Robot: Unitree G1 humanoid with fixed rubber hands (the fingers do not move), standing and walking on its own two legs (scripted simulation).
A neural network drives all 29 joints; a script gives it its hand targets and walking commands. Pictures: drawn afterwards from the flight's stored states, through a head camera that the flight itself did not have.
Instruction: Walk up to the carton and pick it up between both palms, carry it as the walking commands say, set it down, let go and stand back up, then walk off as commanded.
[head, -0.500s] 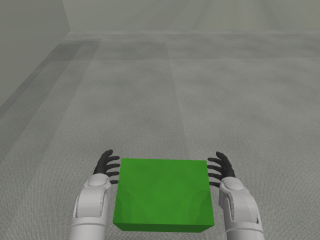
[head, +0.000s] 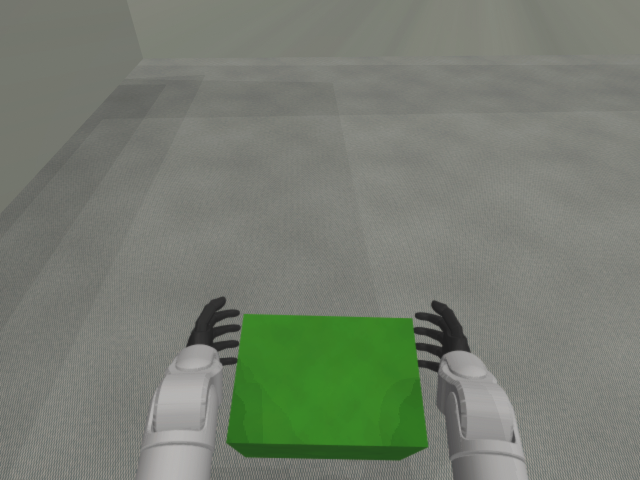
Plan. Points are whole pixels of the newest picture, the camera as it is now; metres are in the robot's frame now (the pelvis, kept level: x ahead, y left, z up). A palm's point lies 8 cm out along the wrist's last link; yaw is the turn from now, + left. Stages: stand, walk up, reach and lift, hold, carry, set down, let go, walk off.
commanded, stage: carry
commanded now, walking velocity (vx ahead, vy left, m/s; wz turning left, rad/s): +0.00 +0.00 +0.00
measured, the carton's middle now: (325, 390) +0.29 +0.00 -0.05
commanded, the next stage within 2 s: hold in 0.52 s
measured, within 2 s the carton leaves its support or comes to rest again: neither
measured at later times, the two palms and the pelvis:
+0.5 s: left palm (199, 359) +0.27 +0.16 +0.05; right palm (452, 364) +0.27 -0.15 +0.04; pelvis +0.00 +0.00 +0.00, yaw +0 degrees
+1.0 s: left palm (181, 361) +0.26 +0.17 +0.06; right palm (443, 356) +0.27 -0.14 +0.06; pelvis -0.03 +0.01 +0.00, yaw +2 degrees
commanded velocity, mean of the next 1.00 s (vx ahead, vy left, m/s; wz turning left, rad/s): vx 0.00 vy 0.00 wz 0.00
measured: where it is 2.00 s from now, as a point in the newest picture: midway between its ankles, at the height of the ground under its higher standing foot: outside the picture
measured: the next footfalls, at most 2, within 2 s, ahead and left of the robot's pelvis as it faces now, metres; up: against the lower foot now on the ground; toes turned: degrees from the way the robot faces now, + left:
none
